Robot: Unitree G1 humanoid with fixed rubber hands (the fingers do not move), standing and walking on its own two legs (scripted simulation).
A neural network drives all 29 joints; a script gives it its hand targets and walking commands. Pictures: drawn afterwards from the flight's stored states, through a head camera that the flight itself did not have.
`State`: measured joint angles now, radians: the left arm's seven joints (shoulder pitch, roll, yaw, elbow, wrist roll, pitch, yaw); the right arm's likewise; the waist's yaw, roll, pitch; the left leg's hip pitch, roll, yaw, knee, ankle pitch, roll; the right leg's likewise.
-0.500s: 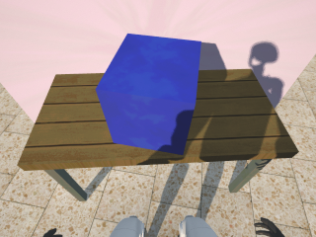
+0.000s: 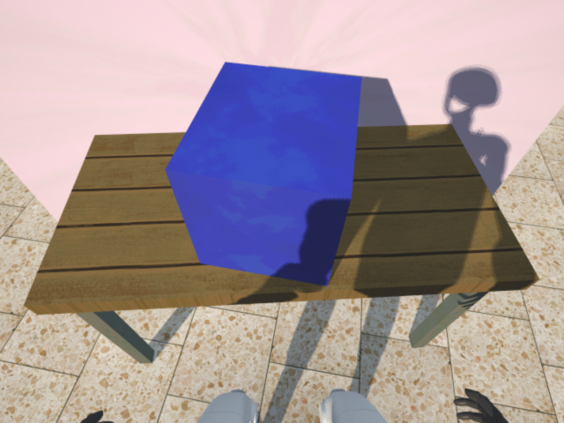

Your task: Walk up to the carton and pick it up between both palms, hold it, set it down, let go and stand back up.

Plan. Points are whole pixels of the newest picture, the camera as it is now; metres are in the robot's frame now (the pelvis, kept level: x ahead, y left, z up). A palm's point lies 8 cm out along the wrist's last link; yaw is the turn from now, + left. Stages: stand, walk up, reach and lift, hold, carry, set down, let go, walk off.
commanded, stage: walk up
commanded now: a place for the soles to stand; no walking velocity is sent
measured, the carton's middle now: (276, 175) +0.54 +0.02 -0.02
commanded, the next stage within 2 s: reach and lift in 0.78 s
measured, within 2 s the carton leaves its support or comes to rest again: neither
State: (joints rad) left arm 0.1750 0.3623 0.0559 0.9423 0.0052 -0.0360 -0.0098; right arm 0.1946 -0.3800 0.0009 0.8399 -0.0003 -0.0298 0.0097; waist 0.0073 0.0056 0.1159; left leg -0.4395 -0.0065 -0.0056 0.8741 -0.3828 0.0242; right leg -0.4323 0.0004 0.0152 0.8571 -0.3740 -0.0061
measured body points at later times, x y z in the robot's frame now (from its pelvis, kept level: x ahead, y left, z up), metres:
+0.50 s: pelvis +0.01 +0.00 +0.00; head +0.03 +0.01 +0.45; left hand +0.10 +0.31 -0.12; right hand +0.12 -0.30 -0.11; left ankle +0.05 +0.11 -0.70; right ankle +0.05 -0.13 -0.70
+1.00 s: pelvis +0.00 +0.00 +0.00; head +0.06 +0.00 +0.44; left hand +0.16 +0.28 -0.12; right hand +0.16 -0.29 -0.11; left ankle +0.05 +0.11 -0.70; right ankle +0.05 -0.13 -0.70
